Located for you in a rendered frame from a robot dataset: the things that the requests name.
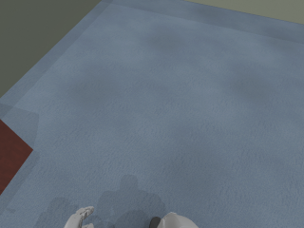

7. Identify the robot right foot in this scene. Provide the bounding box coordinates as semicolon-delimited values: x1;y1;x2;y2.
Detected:
149;217;161;228

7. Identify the left robot hand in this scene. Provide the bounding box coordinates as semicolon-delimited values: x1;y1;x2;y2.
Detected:
64;206;94;228

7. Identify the cupboard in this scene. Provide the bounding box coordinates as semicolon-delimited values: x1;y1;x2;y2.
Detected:
0;120;33;195

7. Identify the robot right thigh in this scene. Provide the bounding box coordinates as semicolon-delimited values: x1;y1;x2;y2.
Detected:
159;215;199;228

